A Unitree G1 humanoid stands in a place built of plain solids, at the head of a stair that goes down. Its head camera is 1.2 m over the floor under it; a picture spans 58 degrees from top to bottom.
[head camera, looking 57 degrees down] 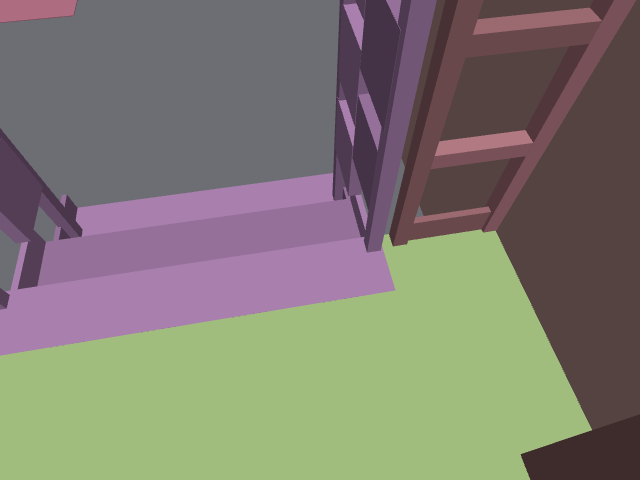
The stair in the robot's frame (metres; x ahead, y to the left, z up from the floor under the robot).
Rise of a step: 0.18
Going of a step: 0.30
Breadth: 1.22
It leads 10 degrees to the left of straight ahead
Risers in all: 3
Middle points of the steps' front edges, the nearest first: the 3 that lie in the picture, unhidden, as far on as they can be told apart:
0.70 0.40 0.00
0.99 0.46 -0.17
1.29 0.51 -0.35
